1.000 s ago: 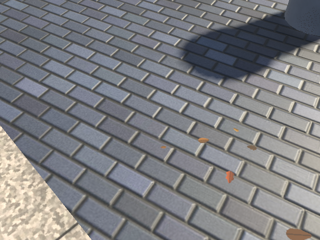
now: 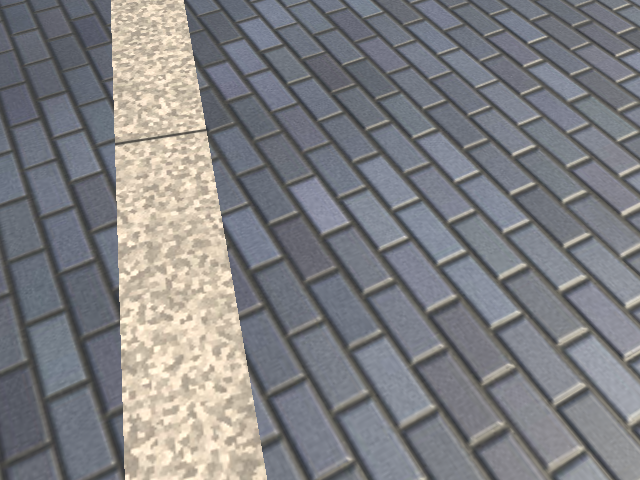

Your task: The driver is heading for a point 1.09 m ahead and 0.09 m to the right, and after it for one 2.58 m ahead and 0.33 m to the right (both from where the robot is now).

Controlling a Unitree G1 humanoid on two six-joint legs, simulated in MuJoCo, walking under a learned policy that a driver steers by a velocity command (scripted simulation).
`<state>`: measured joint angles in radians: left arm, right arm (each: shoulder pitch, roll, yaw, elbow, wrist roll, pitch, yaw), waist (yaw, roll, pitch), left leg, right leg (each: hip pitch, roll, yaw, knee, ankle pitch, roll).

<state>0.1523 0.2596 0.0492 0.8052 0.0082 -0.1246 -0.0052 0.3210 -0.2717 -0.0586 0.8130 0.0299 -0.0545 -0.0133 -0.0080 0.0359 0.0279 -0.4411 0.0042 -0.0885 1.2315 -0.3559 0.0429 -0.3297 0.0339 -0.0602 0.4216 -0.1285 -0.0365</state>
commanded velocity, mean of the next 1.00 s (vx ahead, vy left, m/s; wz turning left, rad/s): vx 0.50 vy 0.00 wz -0.09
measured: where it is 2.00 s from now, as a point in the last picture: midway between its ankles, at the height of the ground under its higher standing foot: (361, 263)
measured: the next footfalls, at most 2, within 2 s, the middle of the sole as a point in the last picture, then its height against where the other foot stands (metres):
left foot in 0.36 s outside the picture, level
right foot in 0.92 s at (360, 394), level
